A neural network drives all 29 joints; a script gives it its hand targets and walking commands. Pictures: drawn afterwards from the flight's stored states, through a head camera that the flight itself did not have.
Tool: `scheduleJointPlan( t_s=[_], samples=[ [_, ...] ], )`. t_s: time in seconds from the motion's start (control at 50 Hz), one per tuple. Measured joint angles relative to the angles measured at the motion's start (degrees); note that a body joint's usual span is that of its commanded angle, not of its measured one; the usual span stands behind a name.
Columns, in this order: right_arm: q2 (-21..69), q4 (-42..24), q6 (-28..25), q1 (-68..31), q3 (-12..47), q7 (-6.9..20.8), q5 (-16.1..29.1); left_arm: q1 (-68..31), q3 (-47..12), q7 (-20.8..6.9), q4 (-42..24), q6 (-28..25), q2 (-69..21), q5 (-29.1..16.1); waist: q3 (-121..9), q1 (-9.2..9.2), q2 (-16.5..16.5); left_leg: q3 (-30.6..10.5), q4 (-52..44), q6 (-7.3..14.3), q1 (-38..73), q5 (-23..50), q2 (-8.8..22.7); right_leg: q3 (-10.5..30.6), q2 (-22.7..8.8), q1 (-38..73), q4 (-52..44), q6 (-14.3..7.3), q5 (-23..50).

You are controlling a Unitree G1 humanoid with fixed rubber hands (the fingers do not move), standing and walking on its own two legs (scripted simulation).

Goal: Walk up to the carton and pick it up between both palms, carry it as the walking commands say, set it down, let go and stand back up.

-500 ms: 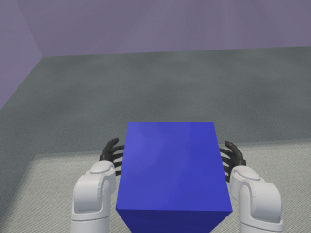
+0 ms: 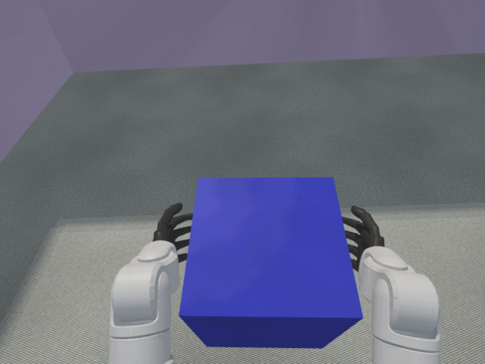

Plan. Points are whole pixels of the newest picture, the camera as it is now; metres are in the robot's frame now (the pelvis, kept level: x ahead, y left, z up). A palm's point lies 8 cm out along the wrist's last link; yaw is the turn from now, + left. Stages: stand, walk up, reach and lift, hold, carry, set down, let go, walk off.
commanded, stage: carry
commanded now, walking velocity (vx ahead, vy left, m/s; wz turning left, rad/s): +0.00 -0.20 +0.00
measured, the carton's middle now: (264, 269) +0.28 +0.00 +0.01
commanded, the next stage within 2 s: none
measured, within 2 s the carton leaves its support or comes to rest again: neither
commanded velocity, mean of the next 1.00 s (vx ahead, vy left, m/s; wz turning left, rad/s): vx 0.00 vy -0.20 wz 0.00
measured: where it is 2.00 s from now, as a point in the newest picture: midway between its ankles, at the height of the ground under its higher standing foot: outside the picture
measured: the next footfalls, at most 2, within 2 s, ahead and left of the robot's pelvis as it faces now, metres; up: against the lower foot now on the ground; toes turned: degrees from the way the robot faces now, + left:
left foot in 0.24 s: +0.01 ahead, +0.04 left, +0.00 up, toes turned +12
right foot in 0.56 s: +0.00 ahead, -0.28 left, +0.00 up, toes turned -5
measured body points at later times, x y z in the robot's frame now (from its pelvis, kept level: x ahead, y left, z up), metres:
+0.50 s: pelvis -0.05 -0.12 +0.01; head -0.04 -0.11 +0.46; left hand +0.22 +0.05 +0.08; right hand +0.23 -0.26 +0.09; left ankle -0.03 +0.03 -0.72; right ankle -0.04 -0.26 -0.70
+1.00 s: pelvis -0.11 -0.26 +0.01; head -0.11 -0.24 +0.46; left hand +0.15 -0.09 +0.07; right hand +0.17 -0.39 +0.08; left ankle -0.10 -0.14 -0.72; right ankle -0.09 -0.37 -0.68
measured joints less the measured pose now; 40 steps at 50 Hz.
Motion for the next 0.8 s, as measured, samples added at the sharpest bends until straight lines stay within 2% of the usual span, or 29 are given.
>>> scheduleJointPlan(
  t_s=[0.04,0.06,0.12,0.18,0.24,0.26,0.28,0.32,0.38,0.44,0.5,0.54,0.56,0.58,0.64,0.7,0.74,0.8],
  samples=[
    [-0.07,0.19,0.22,0.90,-0.72,0.02,0.17,-0.05,-0.92,-0.03,1.52,-0.03,0.02,0.33,-0.01,-0.83,-0.72,-0.34,9.07,1.08,-2.96,-9.08,-2.16,-0.50,-0.41,-0.72,1.09,-1.28,-1.17],
    [-0.10,0.26,0.35,1.17,-0.78,0.01,0.20,0.08,-1.11,-0.05,1.82,0.05,0.04,0.41,0.11,-1.30,-1.07,-0.15,13.98,1.59,-4.35,-11.12,-3.36,-0.71,-0.56,-0.79,0.96,-1.76,-1.38],
    [-0.16,0.02,0.33,1.38,-0.34,-0.12,0.39,0.53,-1.04,-0.14,1.12,0.20,0.08,0.47,0.44,-2.33,-1.62,1.81,20.55,2.62,-5.97,-10.89,-5.88,-1.36,-0.22,-1.15,0.09,-2.89,-0.60],
    [-0.13,-0.64,-0.25,1.07,-0.06,-0.30,0.75,0.45,-0.78,-0.30,-0.18,-0.05,0.07,0.55,0.45,-2.44,-2.08,3.97,15.79,3.77,-3.99,-9.59,-7.78,-2.23,0.69,-2.27,0.44,-4.04,-0.10],
    [-0.08,-0.68,-0.73,0.76,-0.02,-0.28,1.00,0.44,-0.71,-0.36,-1.02,-0.08,0.07,0.80,-0.13,-2.04,-2.62,5.98,1.04,4.87,2.25,-2.15,-8.85,-3.49,2.01,-3.68,2.29,-4.97,-0.60],
    [-0.03,-0.07,-1.16,0.83,0.27,-0.21,0.95,0.50,-0.42,-0.39,-0.93,-0.15,0.14,0.86,-0.32,-1.83,-3.95,6.46,-1.30,6.71,3.10,0.32,-9.25,-3.46,1.73,-4.37,3.69,-5.10,-1.16],
    [-0.01,0.91,-1.57,0.96,0.69,-0.10,0.81,1.09,-0.21,-0.41,-0.75,-0.27,0.24,0.88,-0.48,-1.62,-4.75,6.51,-1.18,7.35,2.96,0.89,-9.14,-3.26,1.67,-5.21,6.02,-4.21,-4.65],
    [-0.07,2.57,-1.44,1.27,1.40,0.08,0.62,2.57,-0.08,-0.39,-0.56,0.08,0.36,1.03,-0.45,-0.99,-4.69,6.41,-1.75,6.93,3.47,1.12,-7.99,-1.42,2.05,-7.59,14.49,-2.34,-9.71],
    [-0.14,2.68,-0.83,2.23,1.91,0.22,0.44,3.45,-0.29,-0.16,-0.74,1.00,0.49,0.79,-0.19,-0.14,-4.18,5.87,-5.18,5.22,4.85,3.27,-6.40,1.63,0.81,-9.22,21.78,0.09,-8.83],
    [-0.13,0.94,-0.63,2.11,1.96,0.24,0.21,2.79,-0.16,0.01,-1.68,0.96,0.45,0.20,0.33,0.40,-3.10,4.94,-6.96,3.67,4.77,5.32,-4.36,3.22,-0.83,-7.55,18.59,1.94,-9.59],
    [-0.06,-0.58,-0.81,1.30,1.89,0.26,-0.06,1.66,0.29,0.01,-2.66,0.54,0.32,-0.22,0.52,0.57,-1.96,3.93,-6.77,1.73,3.62,6.29,-2.00,3.00,-1.40,-3.77,10.71,2.47,-10.01],
    [-0.01,-1.26,-0.74,0.85,1.67,0.28,-0.22,0.90,0.48,-0.04,-2.85,0.42,0.23,-0.33,0.33,0.58,-1.54,3.23,-5.39,0.17,2.45,6.29,-0.69,1.89,-1.43,0.48,1.69,2.38,-6.40],
    [0.00,-1.36,-0.73,0.56,1.38,0.31,-0.29,0.53,0.45,-0.11,-2.61,0.25,0.16,-0.27,0.30,0.62,-1.17,2.79,-3.90,-0.60,1.62,5.88,0.07,1.15,-1.24,1.83,-1.84,2.05,-1.46],
    [-0.06,-1.07,-0.83,0.51,0.83,0.37,-0.24,0.45,0.07,-0.23,-1.71,-0.30,0.08,-0.02,0.25,0.54,-0.39,1.95,-1.73,-0.67,0.50,3.56,0.47,0.65,-0.59,1.18,-1.31,1.31,0.62],
    [-0.12,-0.10,-0.15,1.47,-0.20,0.22,-0.21,0.44,-1.18,-0.19,1.16,-0.33,0.09,0.52,0.11,-0.73,-0.92,0.57,11.82,0.87,-3.90,-10.12,-2.79,0.00,-0.81,-0.15,0.70,-1.07,-1.13],
    [-0.18,0.15,0.30,1.72,0.03,-0.03,-0.01,0.92,-1.15,-0.30,1.32,-0.03,0.14,0.59,0.42,-2.12,-1.45,1.76,21.57,2.16,-6.38,-10.73,-5.74,-0.60,-0.49,-0.48,-0.22,-2.48,-0.65],
    [-0.17,-0.22,0.17,1.51,0.24,-0.29,0.31,0.94,-0.88,-0.46,0.61,-0.09,0.13,0.61,0.53,-2.56,-1.65,3.08,21.17,2.73,-6.05,-9.78,-7.00,-1.18,0.21,-1.13,-0.49,-3.37,0.05],
    [-0.12,-0.68,-0.38,1.07,0.18,-0.41,0.69,0.69,-0.76,-0.58,-0.37,-0.36,0.10,0.78,0.29,-2.42,-2.28,4.62,13.70,4.12,-2.99,-8.90,-8.65,-2.30,1.44,-2.46,-0.03,-4.73,0.48]
  ],
)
